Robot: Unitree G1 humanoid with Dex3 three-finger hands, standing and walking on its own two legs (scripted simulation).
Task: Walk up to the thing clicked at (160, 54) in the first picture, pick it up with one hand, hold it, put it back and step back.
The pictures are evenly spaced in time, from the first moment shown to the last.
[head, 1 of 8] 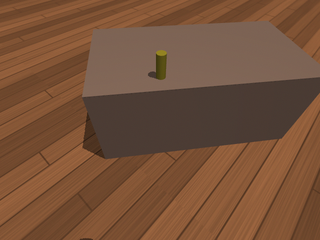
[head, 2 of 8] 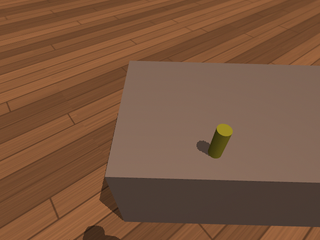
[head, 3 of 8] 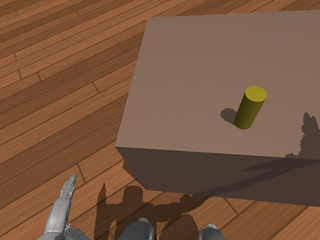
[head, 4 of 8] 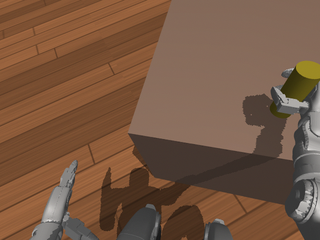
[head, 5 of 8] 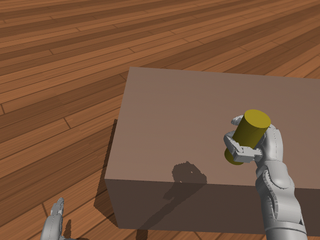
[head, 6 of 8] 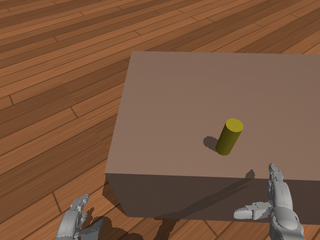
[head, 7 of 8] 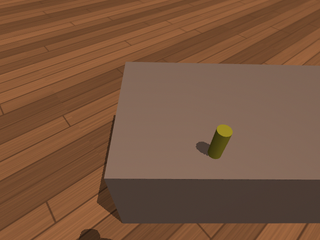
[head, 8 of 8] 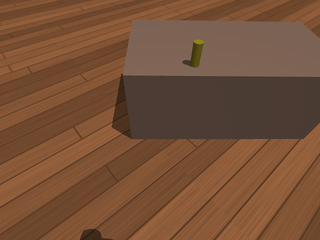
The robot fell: no
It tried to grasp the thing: yes
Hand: right
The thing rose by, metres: 0.23
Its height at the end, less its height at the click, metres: +0.00
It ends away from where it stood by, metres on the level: 0.01
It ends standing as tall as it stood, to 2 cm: yes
